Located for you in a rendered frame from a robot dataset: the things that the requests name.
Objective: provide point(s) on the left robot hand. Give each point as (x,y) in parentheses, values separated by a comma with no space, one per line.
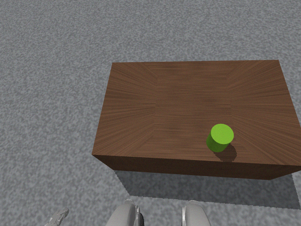
(58,217)

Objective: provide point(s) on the can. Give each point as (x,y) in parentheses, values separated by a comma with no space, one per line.
(219,137)

